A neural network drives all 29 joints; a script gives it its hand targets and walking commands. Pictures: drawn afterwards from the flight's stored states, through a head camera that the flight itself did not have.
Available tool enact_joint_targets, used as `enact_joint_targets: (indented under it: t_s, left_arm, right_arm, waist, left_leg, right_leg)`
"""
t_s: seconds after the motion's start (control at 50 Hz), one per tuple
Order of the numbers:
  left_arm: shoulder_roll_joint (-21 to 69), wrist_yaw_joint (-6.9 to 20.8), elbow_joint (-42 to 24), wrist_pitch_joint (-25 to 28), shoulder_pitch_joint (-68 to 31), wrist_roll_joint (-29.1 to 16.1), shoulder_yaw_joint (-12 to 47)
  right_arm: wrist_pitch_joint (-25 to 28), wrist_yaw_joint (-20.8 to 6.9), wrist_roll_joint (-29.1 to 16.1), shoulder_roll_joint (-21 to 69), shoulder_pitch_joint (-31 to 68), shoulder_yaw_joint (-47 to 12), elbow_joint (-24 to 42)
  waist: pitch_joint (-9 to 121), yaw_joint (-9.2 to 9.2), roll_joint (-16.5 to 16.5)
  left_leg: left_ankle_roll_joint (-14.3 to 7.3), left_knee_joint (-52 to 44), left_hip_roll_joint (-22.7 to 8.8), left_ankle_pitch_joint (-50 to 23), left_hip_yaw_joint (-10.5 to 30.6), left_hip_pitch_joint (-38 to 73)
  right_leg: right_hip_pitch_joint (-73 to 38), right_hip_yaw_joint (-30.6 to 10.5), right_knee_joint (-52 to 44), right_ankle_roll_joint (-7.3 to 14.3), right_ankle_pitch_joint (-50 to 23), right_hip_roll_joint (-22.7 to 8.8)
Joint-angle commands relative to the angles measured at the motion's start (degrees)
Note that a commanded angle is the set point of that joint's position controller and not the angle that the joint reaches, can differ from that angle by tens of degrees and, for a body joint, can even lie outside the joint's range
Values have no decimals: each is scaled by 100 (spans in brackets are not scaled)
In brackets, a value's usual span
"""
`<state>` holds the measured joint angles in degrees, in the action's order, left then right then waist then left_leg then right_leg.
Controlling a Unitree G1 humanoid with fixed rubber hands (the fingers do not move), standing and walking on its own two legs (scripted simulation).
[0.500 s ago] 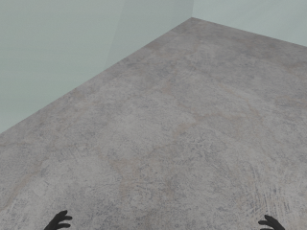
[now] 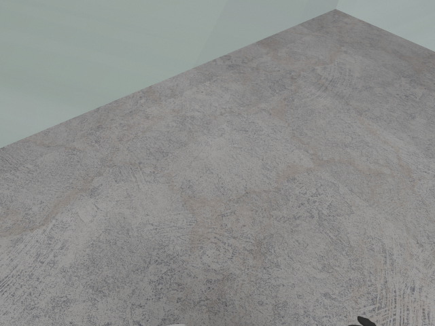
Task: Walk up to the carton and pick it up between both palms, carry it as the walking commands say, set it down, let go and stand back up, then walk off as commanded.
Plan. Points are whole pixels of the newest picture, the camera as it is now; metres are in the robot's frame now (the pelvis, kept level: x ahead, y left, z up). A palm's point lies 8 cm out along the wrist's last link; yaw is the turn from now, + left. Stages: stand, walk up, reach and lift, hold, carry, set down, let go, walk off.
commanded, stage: walk up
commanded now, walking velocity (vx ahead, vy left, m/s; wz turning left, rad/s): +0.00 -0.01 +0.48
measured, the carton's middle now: out of the picture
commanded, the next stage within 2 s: none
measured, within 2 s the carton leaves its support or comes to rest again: neither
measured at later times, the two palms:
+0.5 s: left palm out of the picture +0.03 +0.28 -0.09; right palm out of the picture +0.11 -0.26 -0.10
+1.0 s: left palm out of the picture -0.12 +0.32 -0.11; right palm (309, 316) +0.16 -0.15 -0.08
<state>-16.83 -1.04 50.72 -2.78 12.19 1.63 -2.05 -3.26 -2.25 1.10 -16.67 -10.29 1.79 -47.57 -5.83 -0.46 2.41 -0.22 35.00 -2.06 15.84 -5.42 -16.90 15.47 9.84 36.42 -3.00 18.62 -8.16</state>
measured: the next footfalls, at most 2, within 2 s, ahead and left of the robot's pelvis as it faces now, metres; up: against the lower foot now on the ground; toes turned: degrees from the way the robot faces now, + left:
right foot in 0.46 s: +0.01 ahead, -0.10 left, +0.00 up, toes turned +10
left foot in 0.84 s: -0.09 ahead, +0.15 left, +0.00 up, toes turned +33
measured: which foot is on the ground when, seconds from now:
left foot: down 0.00-0.48, up 0.50-0.82, down 0.84-1.00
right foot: up 0.00-0.44, down 0.46-0.84, up 0.86-1.00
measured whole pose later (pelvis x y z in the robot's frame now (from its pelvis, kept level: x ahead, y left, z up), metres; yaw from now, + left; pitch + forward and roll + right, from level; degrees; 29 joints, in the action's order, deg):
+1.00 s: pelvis -0.07 +0.04 +0.01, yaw +32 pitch +0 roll -1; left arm -17.2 -0.4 43.5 -3.6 11.1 1.2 -4.3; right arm -2.3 -0.5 1.0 -15.2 -10.5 2.7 -44.3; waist -5.4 1.5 2.6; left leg -1.2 31.5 -0.4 16.6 -0.8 -14.9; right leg 27.0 3.6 65.1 -4.5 26.2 -5.3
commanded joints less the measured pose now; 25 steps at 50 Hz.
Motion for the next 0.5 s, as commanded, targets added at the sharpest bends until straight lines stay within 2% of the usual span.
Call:
enact_joint_targets:
  t_s: [0.0, 0.02, 0.04, 0.06, 0.08, 0.12, 0.18, 0.24, 0.34, 0.38, 0.4, 0.42, 0.44, 0.46, 0.48]
  left_arm:
    - [-413, -29, -628, -49, -405, -27, -83]
    - [-470, -43, -614, -72, -540, -32, -116]
    - [-408, -53, -583, -46, -408, -26, -85]
    - [-458, -45, -512, -42, -386, -29, -82]
    - [-486, -20, -427, -41, -333, -13, -90]
    - [-450, -2, -422, -46, -310, 12, -92]
    - [-353, -9, -559, -45, -490, 6, -55]
    - [-285, -4, -693, -62, -641, -34, -15]
    - [-297, 2, -773, -40, -499, -129, -23]
    - [-292, -14, -743, -14, -287, -152, -33]
    - [-281, -30, -690, 6, -90, -156, -40]
    - [-351, -51, -639, 32, 176, -137, -81]
    - [-521, -82, -574, 60, 490, -97, -149]
    - [-873, -108, -591, 74, 518, -69, -228]
    - [-1405, -84, -785, 65, 156, 29, -341]
  right_arm:
    - [130, 92, 43, -1522, -862, 356, 217]
    - [153, 114, 36, -1361, -757, 325, 236]
    - [122, 183, 40, -1263, -424, 320, 303]
    - [109, 213, 36, -1099, -122, 298, 370]
    - [121, 234, 30, -988, 66, 296, 461]
    - [178, 236, 20, -905, -41, 303, 496]
    - [188, 226, 41, -883, -276, 327, 479]
    - [137, 218, 83, -947, -406, 369, 499]
    - [25, 182, 106, -1076, -292, 434, 562]
    - [-5, 172, 91, -1100, -210, 450, 564]
    - [-12, 168, 76, -1095, -124, 449, 573]
    - [0, 160, 56, -1014, -68, 415, 605]
    - [40, 158, 50, -809, -53, 348, 656]
    - [84, 165, 31, -386, -216, 254, 716]
    - [55, 165, 77, -279, 16, 266, 901]
  waist:
    - [672, 534, -2041]
    - [654, 452, -1402]
    - [631, 331, -1615]
    - [474, 158, -1244]
    - [509, 60, -1052]
    - [679, 64, -789]
    - [709, 194, -838]
    - [663, 293, -967]
    - [681, 288, -1041]
    - [743, 203, -1063]
    - [783, 82, -1015]
    - [819, -84, -935]
    - [846, -245, -682]
    - [963, -201, 646]
    - [446, -193, 1538]
  left_leg:
    - [-1021, -1834, -2055, -2124, 3073, 1260]
    - [-984, -1784, -1862, -2309, 2806, 1057]
    - [-1011, -1842, -1751, -1725, 2716, 896]
    - [-877, -1895, -1398, -1156, 2435, 687]
    - [-786, -1826, -1160, -1178, 2198, 614]
    - [-740, -1746, -1045, -1464, 2020, 671]
    - [-757, -1734, -976, -1458, 2056, 848]
    - [-860, -1838, -963, -1211, 2272, 785]
    - [-876, -1994, -879, -767, 2653, 392]
    - [-796, -1979, -814, -724, 2751, 193]
    - [-694, -1893, -714, -691, 2699, -21]
    - [-484, -1757, -524, -486, 2512, -441]
    - [-175, -1496, -167, 5, 2153, -1029]
    - [-27, -138, 282, 1818, 1626, -1668]
    - [234, 1434, 642, 1892, 541, -2030]
  right_leg:
    - [1930, -767, 2112, -16, 1762, 378]
    - [1742, -1119, 2602, -1, 1490, 187]
    - [1753, -1143, 2637, -1, 1241, 177]
    - [1631, -1137, 2673, -20, 847, 214]
    - [1471, -1074, 2736, -17, 583, 286]
    - [1344, -1067, 2745, 3, 403, 373]
    - [1333, -1075, 2190, -20, 411, 445]
    - [1114, -1033, 1500, -46, 579, 567]
    - [367, -900, 523, -39, 575, 776]
    - [-86, -826, -38, 27, 570, 874]
    - [-488, -765, -534, 85, 396, 919]
    - [-1127, -710, -1199, 174, 63, 856]
    - [-1900, -790, -1871, 312, -103, 503]
    - [-2288, -1979, -2386, 639, 196, -827]
    - [-1020, -3073, -2928, 1277, 155, -2172]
